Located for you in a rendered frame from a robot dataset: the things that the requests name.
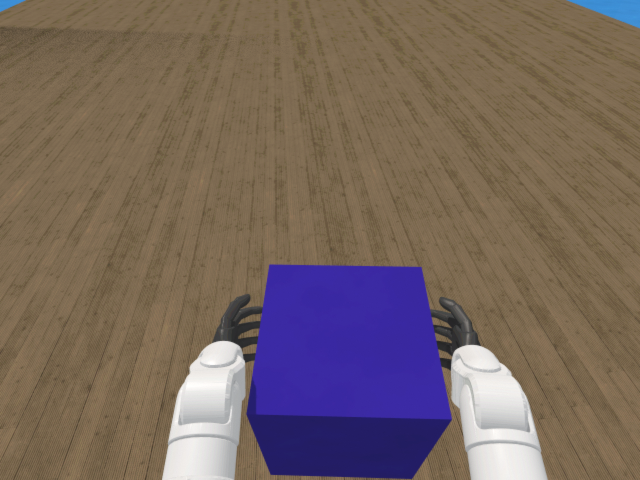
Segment left robot hand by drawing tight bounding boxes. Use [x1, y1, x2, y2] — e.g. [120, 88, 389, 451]
[212, 294, 263, 363]

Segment right robot forearm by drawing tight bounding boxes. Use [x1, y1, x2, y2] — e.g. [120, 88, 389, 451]
[451, 345, 548, 480]

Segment left robot forearm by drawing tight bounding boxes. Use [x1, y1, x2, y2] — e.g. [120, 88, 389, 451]
[162, 341, 246, 480]

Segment right robot hand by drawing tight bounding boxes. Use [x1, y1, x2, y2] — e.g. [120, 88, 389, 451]
[430, 297, 481, 371]

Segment carton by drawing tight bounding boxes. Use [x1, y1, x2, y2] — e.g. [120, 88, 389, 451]
[246, 264, 452, 479]

